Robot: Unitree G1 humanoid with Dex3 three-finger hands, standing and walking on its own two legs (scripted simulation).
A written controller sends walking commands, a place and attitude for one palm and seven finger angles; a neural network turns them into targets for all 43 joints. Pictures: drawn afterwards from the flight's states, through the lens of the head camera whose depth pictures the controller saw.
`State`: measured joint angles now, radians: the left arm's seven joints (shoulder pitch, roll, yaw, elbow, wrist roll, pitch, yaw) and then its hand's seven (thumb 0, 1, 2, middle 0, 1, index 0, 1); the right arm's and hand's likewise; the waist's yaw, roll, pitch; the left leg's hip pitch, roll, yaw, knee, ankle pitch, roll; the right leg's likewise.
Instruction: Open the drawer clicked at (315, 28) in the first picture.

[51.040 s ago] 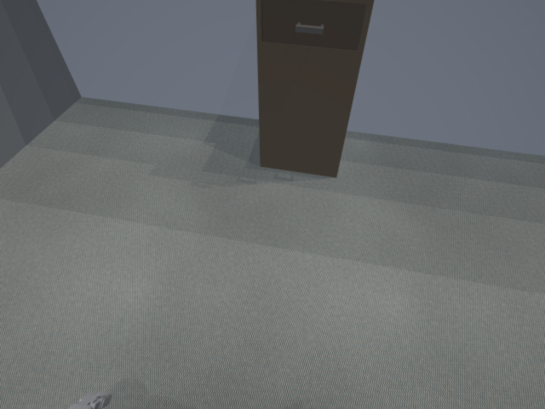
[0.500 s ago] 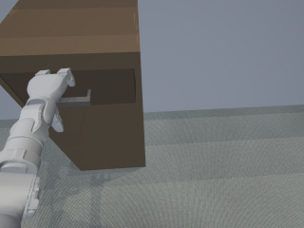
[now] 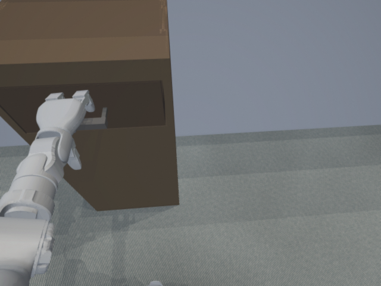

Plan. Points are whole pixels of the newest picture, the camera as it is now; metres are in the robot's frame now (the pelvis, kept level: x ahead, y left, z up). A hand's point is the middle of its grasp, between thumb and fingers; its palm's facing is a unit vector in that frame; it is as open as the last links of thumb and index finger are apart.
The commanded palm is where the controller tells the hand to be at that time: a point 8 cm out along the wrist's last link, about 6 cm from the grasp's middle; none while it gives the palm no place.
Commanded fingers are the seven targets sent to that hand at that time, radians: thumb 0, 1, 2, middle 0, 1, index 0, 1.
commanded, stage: lower the fingers behind the handle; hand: left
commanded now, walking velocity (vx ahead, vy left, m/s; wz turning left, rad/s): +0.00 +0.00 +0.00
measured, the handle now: (85, 118) +0.50 +0.25 +0.02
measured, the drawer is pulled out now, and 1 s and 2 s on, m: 0.00 0.00 0.00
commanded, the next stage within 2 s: lift the fingers back up to retry in 1.08 s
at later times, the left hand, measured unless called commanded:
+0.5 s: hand (75, 132) +0.45 +0.26 +0.03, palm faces -0.03 -0.03 -1.00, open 13.8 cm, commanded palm +0.43 +0.26 +0.07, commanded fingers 0.00 -0.50 0.30 -0.30 -1.20 -0.30 -1.20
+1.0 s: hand (75, 134) +0.45 +0.26 +0.03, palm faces -0.02 +0.00 -1.00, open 13.8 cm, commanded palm +0.43 +0.25 +0.06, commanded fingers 0.00 -0.50 0.30 -0.30 -1.20 -0.30 -1.20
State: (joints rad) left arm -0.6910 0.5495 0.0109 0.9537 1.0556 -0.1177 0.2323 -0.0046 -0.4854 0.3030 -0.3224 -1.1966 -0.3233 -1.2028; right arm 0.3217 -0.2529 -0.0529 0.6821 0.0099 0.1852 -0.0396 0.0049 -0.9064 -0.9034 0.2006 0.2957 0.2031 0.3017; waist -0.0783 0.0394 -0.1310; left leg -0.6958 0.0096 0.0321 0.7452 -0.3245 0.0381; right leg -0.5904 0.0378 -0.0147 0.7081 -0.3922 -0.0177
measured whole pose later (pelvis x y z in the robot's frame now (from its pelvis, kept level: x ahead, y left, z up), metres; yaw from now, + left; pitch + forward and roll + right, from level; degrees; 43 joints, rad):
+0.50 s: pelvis -0.01 +0.00 -0.01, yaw +0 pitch +17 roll -2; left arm -0.73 0.55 -0.01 1.01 1.07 -0.11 0.29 0.00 -0.49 0.30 -0.28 -1.27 -0.32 -1.20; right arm 0.34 -0.25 -0.04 0.68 0.02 0.19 -0.04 0.00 -0.91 -0.90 0.20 0.30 0.20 0.30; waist -0.08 0.04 -0.15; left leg -0.76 0.01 0.03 0.80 -0.34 0.04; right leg -0.66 0.04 -0.02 0.76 -0.40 -0.02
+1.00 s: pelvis -0.03 +0.01 -0.02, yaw +0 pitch +18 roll -2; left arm -0.81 0.55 -0.05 1.05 1.07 -0.06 0.29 0.00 -0.49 0.30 -0.23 -1.31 -0.32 -1.20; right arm 0.37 -0.25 -0.03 0.67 0.02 0.17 -0.04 0.00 -0.91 -0.90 0.20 0.30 0.20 0.30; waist -0.09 0.04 -0.15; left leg -0.86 0.01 0.02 0.87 -0.34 0.05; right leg -0.75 0.04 -0.03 0.84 -0.41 -0.01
